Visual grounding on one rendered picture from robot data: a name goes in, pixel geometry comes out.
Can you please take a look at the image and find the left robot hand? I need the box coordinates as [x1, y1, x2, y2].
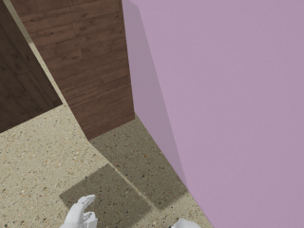
[64, 195, 98, 228]

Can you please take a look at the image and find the cupboard door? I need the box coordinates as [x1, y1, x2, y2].
[0, 0, 63, 134]

